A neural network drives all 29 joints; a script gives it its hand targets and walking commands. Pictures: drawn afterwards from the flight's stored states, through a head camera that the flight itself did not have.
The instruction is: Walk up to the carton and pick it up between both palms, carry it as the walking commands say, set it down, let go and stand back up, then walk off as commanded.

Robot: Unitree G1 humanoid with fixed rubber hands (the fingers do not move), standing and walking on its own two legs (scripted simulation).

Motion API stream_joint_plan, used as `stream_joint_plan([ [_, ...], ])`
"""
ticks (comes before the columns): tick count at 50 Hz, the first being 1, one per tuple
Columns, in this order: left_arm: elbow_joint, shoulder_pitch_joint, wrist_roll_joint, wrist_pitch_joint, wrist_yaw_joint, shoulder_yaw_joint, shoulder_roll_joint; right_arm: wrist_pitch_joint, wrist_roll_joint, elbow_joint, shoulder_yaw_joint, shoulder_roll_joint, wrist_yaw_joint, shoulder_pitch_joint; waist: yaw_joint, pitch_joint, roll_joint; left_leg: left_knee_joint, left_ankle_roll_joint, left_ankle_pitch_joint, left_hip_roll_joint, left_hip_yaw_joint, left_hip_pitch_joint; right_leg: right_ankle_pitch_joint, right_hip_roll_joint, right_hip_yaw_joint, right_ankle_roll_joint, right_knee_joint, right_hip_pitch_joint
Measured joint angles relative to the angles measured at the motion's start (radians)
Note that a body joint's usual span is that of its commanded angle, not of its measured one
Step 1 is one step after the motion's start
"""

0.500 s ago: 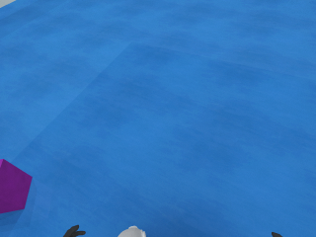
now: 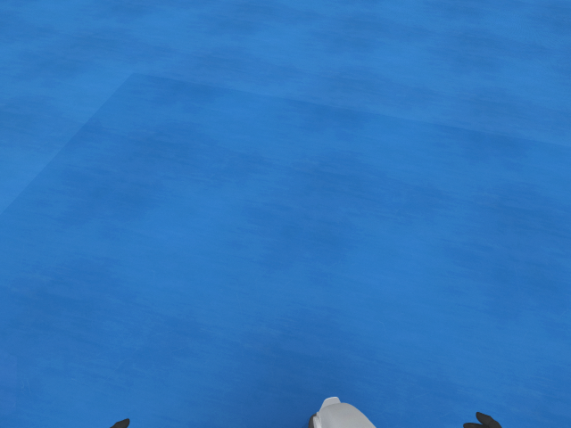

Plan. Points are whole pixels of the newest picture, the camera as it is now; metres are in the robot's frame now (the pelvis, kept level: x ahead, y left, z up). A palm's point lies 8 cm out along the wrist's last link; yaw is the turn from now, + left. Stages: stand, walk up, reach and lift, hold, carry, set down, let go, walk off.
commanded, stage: walk off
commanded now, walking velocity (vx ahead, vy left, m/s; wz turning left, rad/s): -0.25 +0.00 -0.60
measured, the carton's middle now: out of the picture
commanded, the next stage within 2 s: stand in 0.12 s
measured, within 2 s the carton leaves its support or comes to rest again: neither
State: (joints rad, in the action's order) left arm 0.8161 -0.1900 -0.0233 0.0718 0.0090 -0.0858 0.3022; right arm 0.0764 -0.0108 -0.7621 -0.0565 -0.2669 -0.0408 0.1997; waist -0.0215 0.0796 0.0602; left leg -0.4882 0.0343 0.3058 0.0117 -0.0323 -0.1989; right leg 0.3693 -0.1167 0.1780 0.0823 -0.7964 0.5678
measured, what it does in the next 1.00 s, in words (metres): walks backwards: right foot, then left foot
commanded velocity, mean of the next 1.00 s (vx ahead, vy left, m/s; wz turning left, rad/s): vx -0.03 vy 0.00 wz -0.06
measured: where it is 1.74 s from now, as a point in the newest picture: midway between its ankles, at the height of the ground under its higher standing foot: outside the picture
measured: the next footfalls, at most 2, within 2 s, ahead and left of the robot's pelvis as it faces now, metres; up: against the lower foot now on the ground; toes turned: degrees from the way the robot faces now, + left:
right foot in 0.38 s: -0.15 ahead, -0.13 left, +0.00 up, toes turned -11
left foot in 0.70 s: -0.11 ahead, +0.11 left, +0.00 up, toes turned -7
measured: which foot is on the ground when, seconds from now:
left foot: down 0.00-0.38, up 0.40-0.68, down 0.70-1.00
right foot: up 0.00-0.36, down 0.38-1.00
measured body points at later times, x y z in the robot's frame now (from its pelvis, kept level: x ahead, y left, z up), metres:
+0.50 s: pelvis -0.13 -0.02 +0.01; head -0.12 -0.05 +0.45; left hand +0.04 +0.21 -0.11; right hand -0.15 -0.30 -0.14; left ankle -0.07 +0.11 -0.70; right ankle -0.19 -0.12 -0.74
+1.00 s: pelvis -0.17 +0.01 +0.01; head -0.16 +0.02 +0.46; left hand -0.11 +0.25 -0.15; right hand -0.18 -0.24 -0.14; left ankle -0.15 +0.12 -0.74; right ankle -0.19 -0.12 -0.74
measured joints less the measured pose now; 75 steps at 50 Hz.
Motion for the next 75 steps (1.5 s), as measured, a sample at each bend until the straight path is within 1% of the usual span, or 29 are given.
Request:
stream_joint_plan([
  [1, 0.007, -0.008, -0.001, 0.005, 0.003, -0.005, 0.005, 0.001, -0.007, 0.002, 0.004, 0.003, 0.002, 0.003, 0.0, -0.001, 0.001, 0.007, 0.002, -0.012, -0.014, -0.01, 0.001, 0.026, -0.009, -0.018, -0.001, -0.143, 0.03],
  [3, 0.02, -0.027, -0.001, 0.01, 0.012, -0.014, 0.015, -0.001, -0.011, 0.014, 0.01, 0.01, -0.001, -0.007, -0.004, -0.003, 0.001, 0.017, -0.001, -0.03, -0.039, -0.031, -0.001, 0.025, -0.009, -0.046, 0.001, -0.376, 0.053],
  [4, 0.028, -0.038, 0.0, 0.012, 0.017, -0.017, 0.02, -0.003, -0.011, 0.023, 0.012, 0.013, -0.002, -0.019, -0.005, -0.005, 0.0, 0.017, -0.001, -0.036, -0.05, -0.042, -0.006, 0.017, -0.001, -0.057, 0.007, -0.456, 0.046],
  [6, 0.042, -0.057, 0.002, 0.017, 0.022, -0.021, 0.026, -0.011, -0.007, 0.043, 0.017, 0.022, -0.004, -0.046, -0.007, -0.006, -0.007, 0.012, 0.0, -0.045, -0.071, -0.063, -0.018, 0.01, 0.023, -0.076, 0.026, -0.521, -0.001],
  [7, 0.048, -0.061, 0.003, 0.02, 0.023, -0.021, 0.027, -0.017, -0.006, 0.052, 0.02, 0.027, -0.006, -0.057, -0.007, -0.006, -0.012, 0.008, 0.001, -0.049, -0.082, -0.073, -0.026, 0.016, 0.036, -0.083, 0.036, -0.511, -0.034],
  [9, 0.053, -0.061, 0.006, 0.026, 0.024, -0.018, 0.026, -0.029, -0.007, 0.063, 0.026, 0.035, -0.007, -0.07, -0.004, -0.005, -0.023, -0.001, 0.0, -0.058, -0.101, -0.089, -0.044, 0.044, 0.057, -0.092, 0.05, -0.427, -0.11],
  [12, 0.049, -0.041, 0.014, 0.031, 0.021, -0.008, 0.016, -0.041, -0.014, 0.057, 0.03, 0.035, -0.002, -0.063, 0.012, -0.002, -0.043, -0.024, -0.004, -0.068, -0.123, -0.106, -0.076, 0.124, 0.081, -0.11, 0.049, -0.226, -0.225],
  [14, 0.043, -0.019, 0.02, 0.029, 0.018, 0.002, 0.007, -0.042, -0.02, 0.04, 0.027, 0.027, 0.005, -0.046, 0.026, 0.0, -0.056, -0.04, -0.007, -0.076, -0.131, -0.117, -0.098, 0.164, 0.094, -0.135, 0.032, -0.083, -0.294],
  [16, 0.038, 0.006, 0.025, 0.022, 0.015, 0.013, -0.002, -0.039, -0.023, 0.014, 0.02, 0.013, 0.013, -0.023, 0.04, -0.001, -0.069, -0.053, -0.013, -0.087, -0.137, -0.126, -0.12, 0.15, 0.101, -0.164, 0.009, 0.064, -0.356],
  [18, 0.034, 0.021, 0.023, 0.006, 0.012, 0.024, -0.007, -0.036, -0.02, -0.015, 0.012, -0.004, 0.021, 0.01, 0.047, -0.007, -0.078, -0.071, -0.024, -0.097, -0.139, -0.137, -0.145, 0.029, 0.103, -0.187, -0.02, 0.274, -0.432],
  [19, 0.036, 0.024, 0.018, -0.004, 0.01, 0.027, -0.012, -0.036, -0.018, -0.027, 0.008, -0.016, 0.027, 0.029, 0.049, -0.009, -0.087, -0.09, -0.032, -0.097, -0.145, -0.14, -0.16, -0.037, 0.098, -0.187, -0.05, 0.349, -0.454],
  [20, 0.042, 0.024, 0.013, -0.009, 0.008, 0.032, -0.023, -0.032, -0.017, -0.045, 0.001, -0.025, 0.031, 0.048, 0.054, -0.012, -0.103, -0.117, -0.046, -0.028, -0.147, -0.127, -0.173, -0.059, 0.091, -0.187, -0.075, 0.348, -0.448],
  [21, 0.044, 0.019, 0.005, -0.015, 0.006, 0.038, -0.031, -0.025, -0.015, -0.058, -0.003, -0.03, 0.031, 0.068, 0.054, -0.018, -0.109, -0.157, -0.058, 0.049, -0.136, -0.105, -0.186, -0.06, 0.092, -0.184, -0.089, 0.342, -0.441],
  [22, 0.046, 0.014, -0.002, -0.021, 0.004, 0.045, -0.039, -0.016, -0.01, -0.068, -0.006, -0.033, 0.034, 0.084, 0.055, -0.024, -0.111, -0.207, -0.067, 0.087, -0.124, -0.082, -0.198, -0.061, 0.096, -0.18, -0.096, 0.348, -0.442],
  [25, 0.056, 0.013, -0.005, -0.035, -0.008, 0.066, -0.06, -0.007, -0.009, -0.093, -0.008, -0.033, 0.047, 0.114, 0.064, -0.037, -0.11, -0.333, -0.077, 0.078, -0.103, -0.039, -0.215, -0.084, 0.109, -0.174, -0.1, 0.384, -0.452],
  [27, 0.061, 0.022, -0.002, -0.044, -0.013, 0.077, -0.071, -0.008, -0.013, -0.108, -0.008, -0.028, 0.051, 0.126, 0.066, -0.043, -0.106, -0.358, -0.084, 0.073, -0.097, -0.022, -0.2, -0.099, 0.113, -0.174, -0.102, 0.394, -0.449],
  [29, 0.067, 0.032, -0.001, -0.051, -0.017, 0.085, -0.082, -0.008, -0.012, -0.12, -0.006, -0.02, 0.051, 0.129, 0.064, -0.047, -0.101, -0.323, -0.089, 0.079, -0.094, -0.014, -0.162, -0.106, 0.113, -0.176, -0.103, 0.392, -0.441],
  [32, 0.085, 0.04, -0.001, -0.057, -0.022, 0.089, -0.091, -0.011, -0.005, -0.131, 0.002, -0.001, 0.041, 0.118, 0.055, -0.049, -0.092, -0.209, -0.086, 0.106, -0.082, -0.01, -0.083, -0.106, 0.109, -0.178, -0.104, 0.37, -0.419],
  [33, 0.094, 0.04, 0.0, -0.057, -0.024, 0.089, -0.093, -0.015, -0.003, -0.133, 0.005, 0.006, 0.036, 0.112, 0.052, -0.048, -0.088, -0.15, -0.081, 0.089, -0.076, -0.011, -0.05, -0.104, 0.106, -0.179, -0.103, 0.36, -0.411],
  [35, 0.114, 0.034, 0.006, -0.058, -0.026, 0.086, -0.096, -0.031, -0.002, -0.137, 0.012, 0.014, 0.026, 0.104, 0.05, -0.05, -0.093, 0.008, -0.069, -0.025, -0.075, -0.014, 0.027, -0.098, 0.094, -0.186, -0.096, 0.338, -0.395],
  [36, 0.127, 0.03, 0.008, -0.06, -0.026, 0.083, -0.09, -0.04, -0.006, -0.148, 0.016, 0.028, 0.022, 0.098, 0.048, -0.046, -0.076, 0.037, -0.063, -0.037, -0.068, -0.019, 0.041, -0.096, 0.1, -0.184, -0.092, 0.33, -0.392],
  [38, 0.152, 0.018, 0.013, -0.06, -0.024, 0.079, -0.086, -0.053, -0.005, -0.162, 0.026, 0.047, 0.025, 0.094, 0.036, -0.044, -0.054, 0.045, -0.053, -0.043, -0.061, -0.023, 0.046, -0.121, 0.107, -0.18, -0.078, 0.362, -0.408],
  [42, 0.203, -0.016, 0.01, -0.056, -0.019, 0.074, -0.077, -0.07, 0.0, -0.178, 0.036, 0.069, 0.029, 0.087, 0.028, -0.048, -0.041, 0.071, -0.045, -0.062, -0.054, -0.028, 0.054, -0.157, 0.113, -0.175, -0.075, 0.412, -0.426],
  [48, 0.266, -0.061, 0.008, -0.06, -0.027, 0.07, -0.075, -0.075, 0.002, -0.213, 0.04, 0.076, 0.023, 0.086, 0.021, -0.05, -0.046, 0.091, -0.033, -0.084, -0.041, -0.032, 0.052, -0.177, 0.125, -0.172, -0.065, 0.429, -0.423],
  [54, 0.308, -0.095, 0.007, -0.064, -0.032, 0.076, -0.091, -0.075, 0.002, -0.248, 0.043, 0.08, 0.021, 0.094, 0.021, -0.052, -0.055, 0.089, -0.026, -0.09, -0.035, -0.033, 0.042, -0.182, 0.131, -0.171, -0.06, 0.427, -0.413],
  [62, 0.333, -0.112, 0.009, -0.07, -0.037, 0.086, -0.123, -0.077, 0.001, -0.287, 0.049, 0.091, 0.019, 0.111, 0.025, -0.054, -0.059, 0.076, -0.025, -0.086, -0.034, -0.032, 0.03, -0.176, 0.133, -0.171, -0.059, 0.411, -0.4],
  [75, 0.341, -0.111, 0.011, -0.075, -0.044, 0.092, -0.154, -0.081, 0.0, -0.328, 0.055, 0.114, 0.012, 0.128, 0.031, -0.057, -0.06, 0.061, -0.028, -0.075, -0.035, -0.029, 0.021, -0.161, 0.132, -0.174, -0.062, 0.391, -0.389],
])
